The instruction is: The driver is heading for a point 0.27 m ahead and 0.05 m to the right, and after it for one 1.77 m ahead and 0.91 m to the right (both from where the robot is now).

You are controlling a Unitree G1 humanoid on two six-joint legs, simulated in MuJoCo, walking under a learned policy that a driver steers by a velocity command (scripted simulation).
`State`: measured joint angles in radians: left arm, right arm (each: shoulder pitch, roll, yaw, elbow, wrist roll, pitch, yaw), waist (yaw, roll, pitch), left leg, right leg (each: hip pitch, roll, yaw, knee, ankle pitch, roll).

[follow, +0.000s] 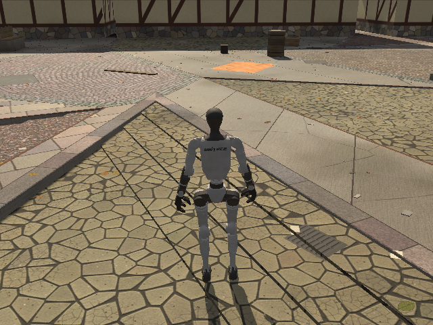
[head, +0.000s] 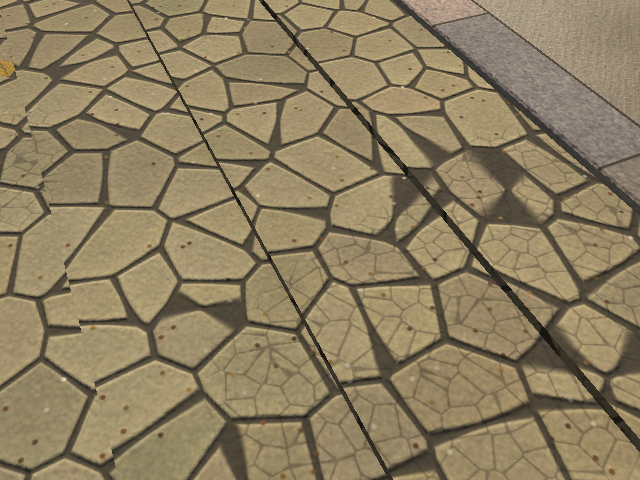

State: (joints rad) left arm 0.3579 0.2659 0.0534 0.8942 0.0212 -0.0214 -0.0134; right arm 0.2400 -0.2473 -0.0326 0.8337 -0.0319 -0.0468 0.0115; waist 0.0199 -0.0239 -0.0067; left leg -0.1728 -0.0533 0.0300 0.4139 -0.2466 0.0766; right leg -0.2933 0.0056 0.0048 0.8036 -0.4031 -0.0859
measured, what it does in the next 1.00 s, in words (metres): walks ahead, turning right: right foot, then left foot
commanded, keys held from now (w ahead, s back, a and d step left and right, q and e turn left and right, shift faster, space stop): w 0.08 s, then e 0.92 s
